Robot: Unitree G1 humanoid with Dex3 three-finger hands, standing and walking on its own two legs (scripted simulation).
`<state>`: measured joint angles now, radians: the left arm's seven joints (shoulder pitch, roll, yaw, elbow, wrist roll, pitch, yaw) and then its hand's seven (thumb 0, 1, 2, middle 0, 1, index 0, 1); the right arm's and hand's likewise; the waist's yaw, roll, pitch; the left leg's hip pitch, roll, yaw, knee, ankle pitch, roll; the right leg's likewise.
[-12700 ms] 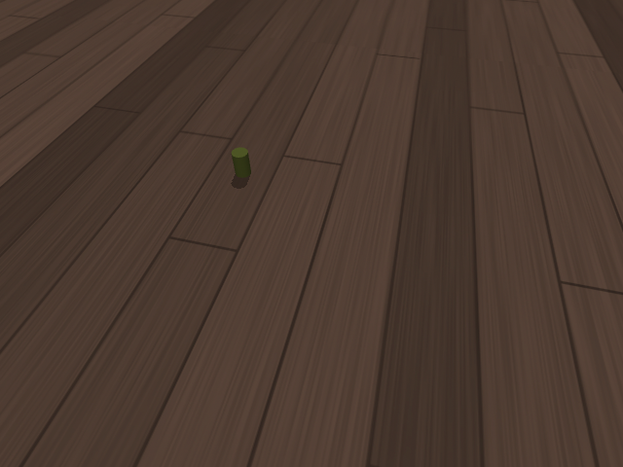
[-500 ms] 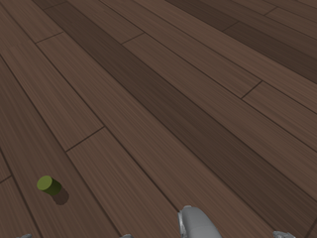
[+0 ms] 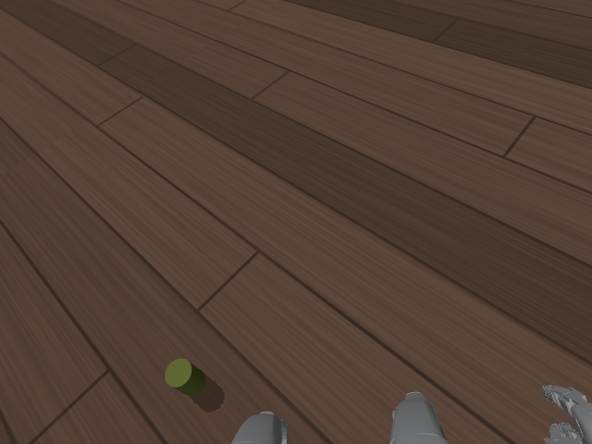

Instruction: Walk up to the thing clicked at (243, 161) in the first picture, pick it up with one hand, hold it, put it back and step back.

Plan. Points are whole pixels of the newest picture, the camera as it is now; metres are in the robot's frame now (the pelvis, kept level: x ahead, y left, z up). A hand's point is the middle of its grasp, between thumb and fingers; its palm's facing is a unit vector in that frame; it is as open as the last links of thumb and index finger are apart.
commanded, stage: walk up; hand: left
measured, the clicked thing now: (186, 377) +0.36 +0.44 -0.65
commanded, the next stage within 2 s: none
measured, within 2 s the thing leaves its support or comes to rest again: neither
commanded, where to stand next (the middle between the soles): -0.09 +0.36 m, yaw -21 degrees
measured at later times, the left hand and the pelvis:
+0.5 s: hand out of the picture +0.09 +0.52 -0.10, palm faces -0.16 -0.83 -0.54, open 7.3 cm; pelvis -0.06 +0.25 +0.03, yaw -9 degrees
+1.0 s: hand out of the picture -0.02 +0.71 -0.13, palm faces -0.35 -0.85 -0.38, open 7.3 cm; pelvis -0.17 +0.45 +0.03, yaw -21 degrees
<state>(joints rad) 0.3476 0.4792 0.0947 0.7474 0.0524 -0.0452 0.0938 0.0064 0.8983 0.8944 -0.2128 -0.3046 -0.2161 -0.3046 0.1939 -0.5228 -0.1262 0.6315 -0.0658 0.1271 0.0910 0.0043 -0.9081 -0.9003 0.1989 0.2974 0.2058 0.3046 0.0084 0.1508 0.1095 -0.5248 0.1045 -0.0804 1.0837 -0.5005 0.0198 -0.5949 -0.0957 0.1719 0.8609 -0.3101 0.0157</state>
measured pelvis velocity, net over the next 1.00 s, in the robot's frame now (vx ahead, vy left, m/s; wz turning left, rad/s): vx -0.17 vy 0.45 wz -0.37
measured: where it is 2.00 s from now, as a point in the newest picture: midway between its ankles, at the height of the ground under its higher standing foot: outside the picture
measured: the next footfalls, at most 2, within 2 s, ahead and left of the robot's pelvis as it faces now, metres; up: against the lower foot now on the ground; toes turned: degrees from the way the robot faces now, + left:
right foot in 0.38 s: +0.01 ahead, +0.08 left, +0.00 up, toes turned -10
left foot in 0.66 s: -0.02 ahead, +0.58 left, +0.00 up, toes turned -14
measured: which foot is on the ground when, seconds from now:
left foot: down 0.00-0.38, up 0.40-0.64, down 0.66-1.00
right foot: down 0.00-0.04, up 0.06-0.36, down 0.38-0.70, up 0.72-1.00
